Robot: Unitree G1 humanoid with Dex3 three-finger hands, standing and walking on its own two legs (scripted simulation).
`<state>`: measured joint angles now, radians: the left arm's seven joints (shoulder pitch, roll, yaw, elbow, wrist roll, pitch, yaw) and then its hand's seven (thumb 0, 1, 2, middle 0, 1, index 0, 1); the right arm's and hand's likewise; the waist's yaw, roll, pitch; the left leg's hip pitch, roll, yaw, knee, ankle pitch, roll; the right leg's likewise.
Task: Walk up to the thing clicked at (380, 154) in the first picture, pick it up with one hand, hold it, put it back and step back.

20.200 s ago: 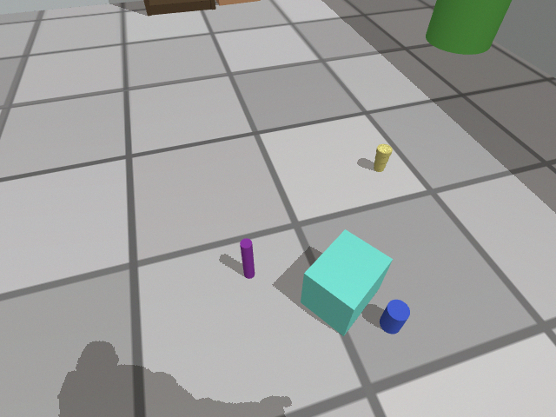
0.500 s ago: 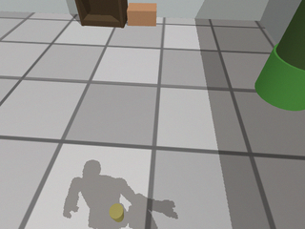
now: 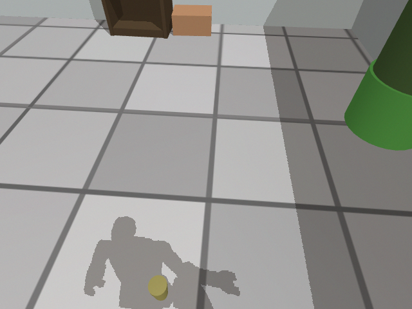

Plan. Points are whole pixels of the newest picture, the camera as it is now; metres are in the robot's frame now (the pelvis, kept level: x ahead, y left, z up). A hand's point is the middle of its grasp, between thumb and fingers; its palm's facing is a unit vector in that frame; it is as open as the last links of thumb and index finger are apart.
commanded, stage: stand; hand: left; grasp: from the side
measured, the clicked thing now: (159, 289) +0.34 +0.21 -0.72
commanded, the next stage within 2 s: go down in 0.46 s
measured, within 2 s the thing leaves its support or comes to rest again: neither
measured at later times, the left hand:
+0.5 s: hand out of the picture +0.07 +0.25 -0.16, palm faces -0.04 -0.94 -0.34, open 7.4 cm
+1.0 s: hand out of the picture +0.15 +0.28 -0.18, palm faces +0.04 -0.94 -0.34, open 14.9 cm
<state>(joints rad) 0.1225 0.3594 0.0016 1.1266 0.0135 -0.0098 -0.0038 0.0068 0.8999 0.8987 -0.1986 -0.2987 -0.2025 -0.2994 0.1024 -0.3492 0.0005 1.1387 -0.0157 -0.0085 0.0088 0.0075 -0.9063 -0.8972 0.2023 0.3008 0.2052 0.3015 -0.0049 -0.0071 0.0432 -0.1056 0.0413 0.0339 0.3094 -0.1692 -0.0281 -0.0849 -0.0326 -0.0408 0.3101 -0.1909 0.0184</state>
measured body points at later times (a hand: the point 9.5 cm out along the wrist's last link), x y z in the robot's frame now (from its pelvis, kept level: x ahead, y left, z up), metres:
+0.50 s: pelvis +0.00 +0.00 +0.00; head +0.01 +0.00 +0.45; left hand +0.07 +0.30 -0.13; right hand +0.07 -0.30 -0.13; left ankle +0.00 +0.14 -0.75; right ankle -0.01 -0.13 -0.75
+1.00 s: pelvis -0.01 +0.01 -0.04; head +0.06 +0.02 +0.40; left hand +0.14 +0.32 -0.16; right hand +0.09 -0.26 -0.15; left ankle +0.00 +0.14 -0.75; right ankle -0.01 -0.13 -0.75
